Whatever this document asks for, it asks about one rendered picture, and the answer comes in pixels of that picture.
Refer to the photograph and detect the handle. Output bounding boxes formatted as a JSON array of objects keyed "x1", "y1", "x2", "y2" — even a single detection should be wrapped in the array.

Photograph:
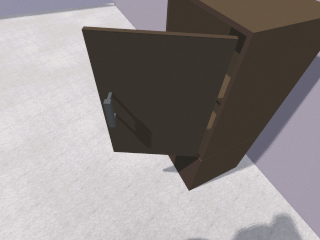
[{"x1": 103, "y1": 92, "x2": 117, "y2": 128}]

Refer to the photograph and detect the cupboard door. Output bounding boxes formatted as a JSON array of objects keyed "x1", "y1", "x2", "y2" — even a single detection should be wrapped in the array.
[{"x1": 81, "y1": 26, "x2": 239, "y2": 157}]

